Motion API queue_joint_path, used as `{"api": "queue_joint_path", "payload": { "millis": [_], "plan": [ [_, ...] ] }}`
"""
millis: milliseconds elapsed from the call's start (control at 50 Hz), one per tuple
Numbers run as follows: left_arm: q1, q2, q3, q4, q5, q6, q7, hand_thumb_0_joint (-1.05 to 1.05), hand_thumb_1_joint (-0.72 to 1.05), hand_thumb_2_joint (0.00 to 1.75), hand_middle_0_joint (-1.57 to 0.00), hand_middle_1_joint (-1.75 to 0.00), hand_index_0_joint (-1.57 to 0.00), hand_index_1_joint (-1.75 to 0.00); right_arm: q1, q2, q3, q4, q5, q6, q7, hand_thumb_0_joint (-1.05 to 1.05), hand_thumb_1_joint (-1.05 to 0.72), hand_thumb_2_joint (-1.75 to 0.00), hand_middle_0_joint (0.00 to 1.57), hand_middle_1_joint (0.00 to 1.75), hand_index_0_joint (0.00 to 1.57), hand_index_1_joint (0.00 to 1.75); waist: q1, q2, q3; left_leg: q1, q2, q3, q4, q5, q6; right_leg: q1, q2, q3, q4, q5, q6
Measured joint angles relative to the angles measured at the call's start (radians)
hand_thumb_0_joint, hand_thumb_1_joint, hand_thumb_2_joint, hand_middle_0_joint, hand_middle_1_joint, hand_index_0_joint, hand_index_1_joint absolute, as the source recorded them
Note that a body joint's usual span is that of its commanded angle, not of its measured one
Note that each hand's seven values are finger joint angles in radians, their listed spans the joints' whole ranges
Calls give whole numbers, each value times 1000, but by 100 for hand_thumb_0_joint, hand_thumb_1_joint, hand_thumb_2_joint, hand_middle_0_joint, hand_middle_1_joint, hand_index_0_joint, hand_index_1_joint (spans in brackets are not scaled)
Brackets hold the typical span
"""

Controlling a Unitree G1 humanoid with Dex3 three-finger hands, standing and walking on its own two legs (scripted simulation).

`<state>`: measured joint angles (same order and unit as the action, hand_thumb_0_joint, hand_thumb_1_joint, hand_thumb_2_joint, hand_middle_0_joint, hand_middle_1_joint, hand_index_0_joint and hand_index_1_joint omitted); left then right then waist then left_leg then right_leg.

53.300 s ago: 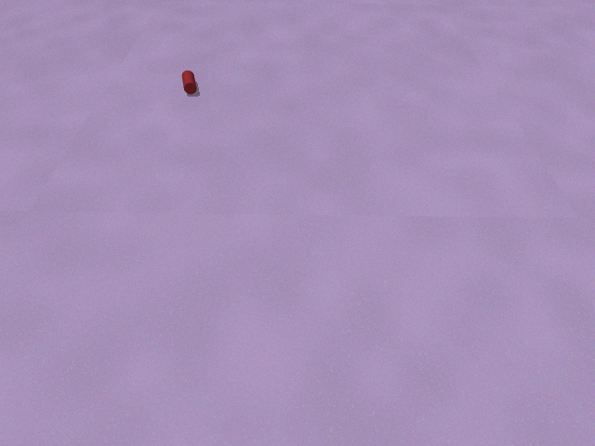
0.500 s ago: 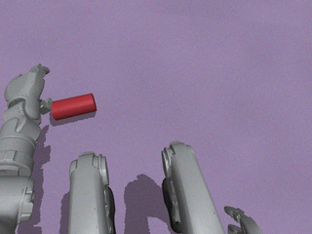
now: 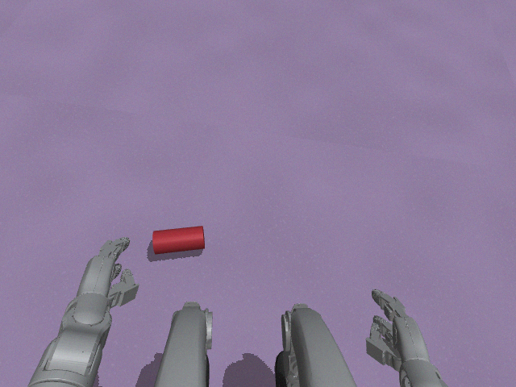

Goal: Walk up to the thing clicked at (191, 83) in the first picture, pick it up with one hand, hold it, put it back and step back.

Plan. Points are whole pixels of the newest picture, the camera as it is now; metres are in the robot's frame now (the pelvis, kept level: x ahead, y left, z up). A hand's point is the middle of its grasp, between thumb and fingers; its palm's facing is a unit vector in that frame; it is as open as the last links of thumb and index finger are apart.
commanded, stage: home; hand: left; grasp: from above
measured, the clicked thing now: (179, 239) +0.54 +0.20 -0.56
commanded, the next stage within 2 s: none
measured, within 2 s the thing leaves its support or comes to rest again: neither
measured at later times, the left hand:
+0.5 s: hand (86, 313) +0.22 +0.19 +0.08, palm faces +0.10 -0.97 -0.22, open 7.4 cm
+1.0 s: hand (89, 317) +0.22 +0.19 +0.08, palm faces +0.09 -0.97 -0.21, open 7.4 cm
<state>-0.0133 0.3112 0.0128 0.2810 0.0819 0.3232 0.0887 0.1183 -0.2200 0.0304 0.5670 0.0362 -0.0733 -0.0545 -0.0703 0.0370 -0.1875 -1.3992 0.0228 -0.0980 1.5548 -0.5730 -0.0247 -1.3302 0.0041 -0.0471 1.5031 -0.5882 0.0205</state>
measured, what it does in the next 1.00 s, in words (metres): rises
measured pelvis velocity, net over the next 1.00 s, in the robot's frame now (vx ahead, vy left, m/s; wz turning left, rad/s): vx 0.06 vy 0.00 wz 0.05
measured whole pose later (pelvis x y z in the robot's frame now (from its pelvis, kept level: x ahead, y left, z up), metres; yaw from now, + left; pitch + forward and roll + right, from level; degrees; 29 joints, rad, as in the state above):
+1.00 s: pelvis +0.06 +0.00 +0.12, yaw +3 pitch +10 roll -3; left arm 0.51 0.22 0.03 -0.14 -0.05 0.45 0.03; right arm 0.28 -0.22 0.04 0.53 0.00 -0.22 -0.18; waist -0.04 0.05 -0.15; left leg -0.71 0.03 -0.08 1.01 -0.48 -0.02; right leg -0.64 0.00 -0.05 0.95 -0.49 0.02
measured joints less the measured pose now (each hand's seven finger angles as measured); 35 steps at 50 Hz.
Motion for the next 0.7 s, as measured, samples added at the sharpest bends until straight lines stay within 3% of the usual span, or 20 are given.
{"api": "queue_joint_path", "payload": {
  "millis": [140,260,480,700],
  "plan": [
    [148,-53,30,-115,-107,74,2,1,90,89,-20,-30,-21,-30,61,19,27,-6,6,-32,-50,1,-90,-90,20,30,20,30,0,4,6,226,4,7,-192,31,0,226,-1,0,-195,35,-2],
    [292,-78,42,-230,-150,111,-5,1,90,89,-20,-30,-20,-30,123,19,25,-17,3,-61,-91,1,-90,-90,20,30,20,30,-3,10,13,407,7,12,-340,56,2,409,-1,-1,-351,64,-4],
    [527,-90,25,-426,-154,135,-35,1,90,89,-20,-30,-20,-30,185,2,2,-53,-11,-108,-130,1,-90,-90,20,30,20,30,15,27,0,642,7,23,-524,90,9,647,-5,3,-545,105,1],
    [522,-91,20,-412,-140,134,-70,1,90,89,-20,-30,-20,-30,151,-1,3,-61,-30,-152,-127,2,-90,-90,20,30,20,30,36,14,25,685,0,19,-542,94,5,689,-12,-2,-553,101,-1]
  ]
}}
